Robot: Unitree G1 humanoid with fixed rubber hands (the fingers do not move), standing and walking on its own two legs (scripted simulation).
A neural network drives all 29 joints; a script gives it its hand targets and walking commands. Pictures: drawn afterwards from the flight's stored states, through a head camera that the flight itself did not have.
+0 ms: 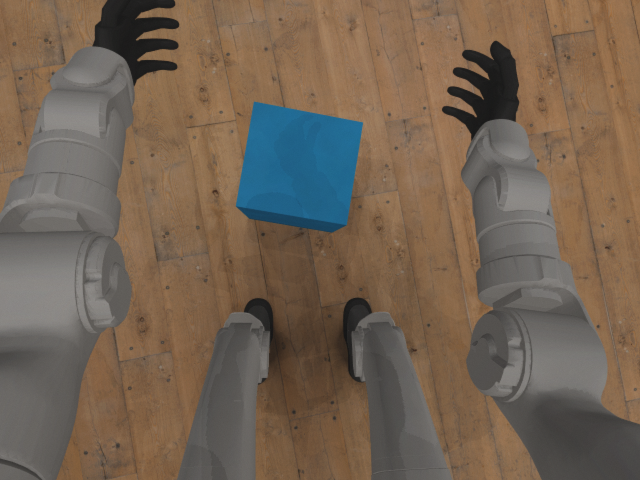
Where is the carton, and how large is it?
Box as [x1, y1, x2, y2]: [236, 102, 362, 232]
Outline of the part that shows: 254,102 236,206 249,218 331,232 345,225 347,220 362,122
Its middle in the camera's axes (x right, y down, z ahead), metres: -0.05 -0.14 +0.85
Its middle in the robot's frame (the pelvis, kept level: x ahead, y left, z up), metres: +0.52 +0.01 -0.52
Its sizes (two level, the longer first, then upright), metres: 0.210 0.200 0.250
